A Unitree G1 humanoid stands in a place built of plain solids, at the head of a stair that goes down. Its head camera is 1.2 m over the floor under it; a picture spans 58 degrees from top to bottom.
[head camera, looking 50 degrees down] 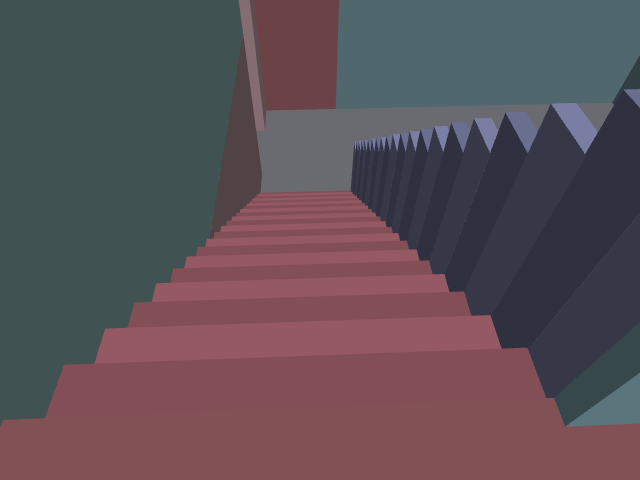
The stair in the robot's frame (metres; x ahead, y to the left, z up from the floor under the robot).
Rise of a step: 0.19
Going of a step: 0.24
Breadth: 1.58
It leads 2 degrees to the left of straight ahead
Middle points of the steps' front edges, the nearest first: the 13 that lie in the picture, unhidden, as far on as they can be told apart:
0.41 0.06 0.00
0.65 0.07 -0.19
0.89 0.08 -0.38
1.13 0.09 -0.57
1.37 0.10 -0.76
1.61 0.11 -0.95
1.85 0.12 -1.14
2.09 0.13 -1.33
2.33 0.14 -1.52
2.57 0.15 -1.71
2.81 0.16 -1.90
3.05 0.17 -2.09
3.29 0.18 -2.28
